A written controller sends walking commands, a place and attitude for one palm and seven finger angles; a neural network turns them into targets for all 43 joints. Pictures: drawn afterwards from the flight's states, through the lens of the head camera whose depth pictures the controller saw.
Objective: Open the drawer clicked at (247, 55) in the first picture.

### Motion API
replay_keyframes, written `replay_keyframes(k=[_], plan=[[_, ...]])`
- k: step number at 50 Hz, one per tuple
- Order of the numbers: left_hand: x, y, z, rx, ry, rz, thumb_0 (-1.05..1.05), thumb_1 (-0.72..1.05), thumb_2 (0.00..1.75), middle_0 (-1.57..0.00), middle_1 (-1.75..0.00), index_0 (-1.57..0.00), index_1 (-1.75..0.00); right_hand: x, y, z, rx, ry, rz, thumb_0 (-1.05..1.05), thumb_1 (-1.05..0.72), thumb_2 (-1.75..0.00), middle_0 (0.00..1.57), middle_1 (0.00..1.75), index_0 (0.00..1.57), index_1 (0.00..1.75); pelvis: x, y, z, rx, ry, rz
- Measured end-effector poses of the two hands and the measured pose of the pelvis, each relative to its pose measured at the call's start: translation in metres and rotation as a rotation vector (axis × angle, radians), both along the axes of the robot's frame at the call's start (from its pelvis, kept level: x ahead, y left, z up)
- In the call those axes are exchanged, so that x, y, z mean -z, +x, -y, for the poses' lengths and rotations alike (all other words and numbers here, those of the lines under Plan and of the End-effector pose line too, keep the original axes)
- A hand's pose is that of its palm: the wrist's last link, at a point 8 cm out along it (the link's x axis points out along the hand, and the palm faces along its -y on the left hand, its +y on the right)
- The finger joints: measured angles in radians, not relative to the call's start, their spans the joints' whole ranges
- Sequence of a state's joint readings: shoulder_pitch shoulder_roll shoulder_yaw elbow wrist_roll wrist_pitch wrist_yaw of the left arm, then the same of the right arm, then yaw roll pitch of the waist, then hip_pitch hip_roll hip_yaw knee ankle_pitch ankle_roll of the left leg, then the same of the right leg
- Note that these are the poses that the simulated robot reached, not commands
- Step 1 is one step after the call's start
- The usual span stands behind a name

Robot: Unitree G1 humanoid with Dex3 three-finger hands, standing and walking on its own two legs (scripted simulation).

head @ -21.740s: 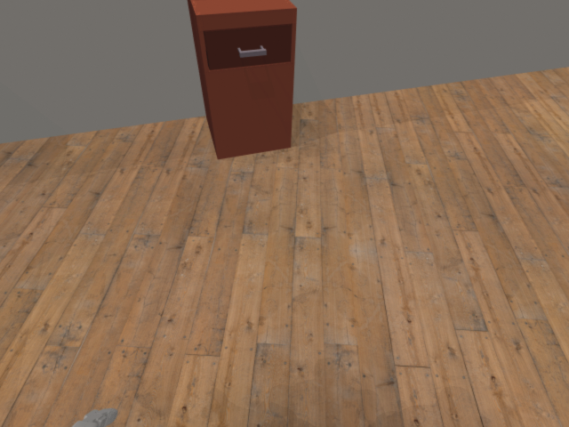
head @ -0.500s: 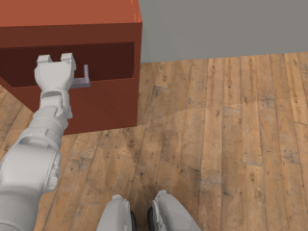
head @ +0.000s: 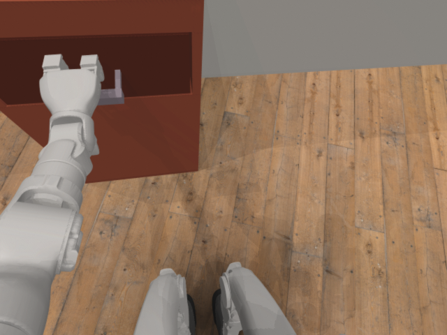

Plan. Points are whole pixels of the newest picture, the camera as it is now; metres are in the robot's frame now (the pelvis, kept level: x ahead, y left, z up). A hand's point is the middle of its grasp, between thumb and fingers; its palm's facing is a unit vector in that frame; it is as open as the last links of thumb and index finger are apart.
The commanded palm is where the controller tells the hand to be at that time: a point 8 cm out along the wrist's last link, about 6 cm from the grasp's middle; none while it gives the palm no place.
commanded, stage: lower the fingers behind the handle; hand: left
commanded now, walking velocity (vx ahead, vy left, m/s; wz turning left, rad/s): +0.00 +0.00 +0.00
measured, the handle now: (89, 88) +0.58 +0.21 -0.02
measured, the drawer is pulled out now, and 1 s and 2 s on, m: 0.00 0.00 0.00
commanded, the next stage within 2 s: lift the fingers back up to retry in 0.32 s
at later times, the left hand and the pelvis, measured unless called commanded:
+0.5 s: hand (84, 108) +0.53 +0.21 -0.02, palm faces -0.01 +0.00 -1.00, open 13.8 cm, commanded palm +0.51 +0.20 +0.02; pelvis -0.01 +0.00 -0.01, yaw +0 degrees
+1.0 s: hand (64, 92) +0.53 +0.23 +0.03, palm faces -0.07 -0.06 -1.00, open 13.8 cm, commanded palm +0.52 +0.21 +0.09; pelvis +0.03 +0.01 +0.06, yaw +1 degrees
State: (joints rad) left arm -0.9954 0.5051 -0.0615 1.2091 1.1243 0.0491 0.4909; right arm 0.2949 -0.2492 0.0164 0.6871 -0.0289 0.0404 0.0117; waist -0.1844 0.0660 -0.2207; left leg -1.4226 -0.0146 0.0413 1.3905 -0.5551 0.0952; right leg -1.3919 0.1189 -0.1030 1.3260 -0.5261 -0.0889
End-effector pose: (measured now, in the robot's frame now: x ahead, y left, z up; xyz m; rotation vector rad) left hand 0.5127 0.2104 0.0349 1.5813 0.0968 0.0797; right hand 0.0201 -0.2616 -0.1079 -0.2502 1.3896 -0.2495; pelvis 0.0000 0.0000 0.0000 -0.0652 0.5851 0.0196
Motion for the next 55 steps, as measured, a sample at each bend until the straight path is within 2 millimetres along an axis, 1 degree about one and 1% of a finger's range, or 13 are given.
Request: replay_keyframes(k=[6, 16, 22, 26, 34, 38, 42, 47, 55], plan=[[0.000, -0.002, 0.000, 0.010, 0.010, -0.021, 0.00, -0.49, 0.30, -0.18, -1.25, -0.32, -1.20, 0.003, -0.007, -0.003, 0.010, 0.008, 0.003, 0.01, -0.91, -0.90, 0.20, 0.30, 0.20, 0.30, 0.002, -0.004, 0.000, 0.004, 0.003, 0.004], [0.001, -0.002, -0.001, 0.016, -0.001, -0.006, 0.00, -0.49, 0.30, -0.19, -1.26, -0.32, -1.20, 0.007, -0.020, -0.003, 0.014, 0.004, -0.024, 0.01, -0.91, -0.90, 0.20, 0.30, 0.20, 0.30, 0.007, -0.008, 0.000, 0.002, 0.001, -0.003], [0.001, -0.001, -0.001, 0.014, -0.008, 0.002, 0.00, -0.49, 0.30, -0.19, -1.27, -0.32, -1.20, 0.006, -0.023, -0.002, 0.018, -0.005, -0.027, 0.01, -0.91, -0.90, 0.20, 0.30, 0.20, 0.30, 0.008, -0.009, -0.001, 0.002, -0.001, -0.004], [0.000, -0.001, -0.001, 0.013, -0.013, -0.007, 0.00, -0.49, 0.30, -0.20, -1.26, -0.32, -1.20, 0.003, -0.024, -0.003, 0.028, -0.007, -0.024, 0.01, -0.91, -0.90, 0.20, 0.30, 0.20, 0.30, 0.005, -0.009, -0.002, 0.003, -0.003, 0.001], [-0.009, -0.003, -0.003, 0.004, -0.047, -0.050, 0.00, -0.49, 0.30, -0.23, -1.20, -0.32, -1.20, -0.014, -0.022, -0.008, 0.050, -0.003, -0.029, 0.01, -0.91, -0.90, 0.20, 0.30, 0.20, 0.30, -0.013, -0.001, -0.005, 0.001, -0.004, 0.017], [-0.017, -0.002, -0.010, -0.007, -0.054, -0.051, 0.00, -0.49, 0.30, -0.27, -1.20, -0.32, -1.20, -0.025, -0.019, -0.010, 0.052, -0.007, -0.039, 0.01, -0.91, -0.90, 0.21, 0.30, 0.20, 0.30, -0.023, 0.006, -0.006, -0.002, -0.004, 0.027], [-0.030, 0.001, -0.018, -0.013, -0.044, -0.036, 0.00, -0.49, 0.30, -0.29, -1.20, -0.32, -1.20, -0.037, -0.014, -0.009, 0.053, -0.013, -0.051, 0.01, -0.91, -0.90, 0.21, 0.30, 0.20, 0.30, -0.033, 0.014, -0.007, -0.009, -0.007, 0.037], [-0.044, 0.001, -0.020, -0.011, -0.055, -0.040, 0.00, -0.49, 0.30, -0.31, -1.20, -0.32, -1.20, -0.050, -0.004, -0.009, 0.051, -0.013, -0.063, 0.01, -0.91, -0.90, 0.20, 0.30, 0.20, 0.30, -0.047, 0.025, -0.010, -0.016, -0.008, 0.060], [-0.058, -0.001, -0.012, 0.019, -0.075, -0.066, 0.00, -0.49, 0.30, -0.31, -1.20, -0.32, -1.20, -0.069, 0.021, -0.011, 0.047, -0.020, -0.029, 0.01, -0.91, -0.90, 0.20, 0.30, 0.20, 0.30, -0.067, 0.040, -0.014, -0.018, -0.005, 0.100]])
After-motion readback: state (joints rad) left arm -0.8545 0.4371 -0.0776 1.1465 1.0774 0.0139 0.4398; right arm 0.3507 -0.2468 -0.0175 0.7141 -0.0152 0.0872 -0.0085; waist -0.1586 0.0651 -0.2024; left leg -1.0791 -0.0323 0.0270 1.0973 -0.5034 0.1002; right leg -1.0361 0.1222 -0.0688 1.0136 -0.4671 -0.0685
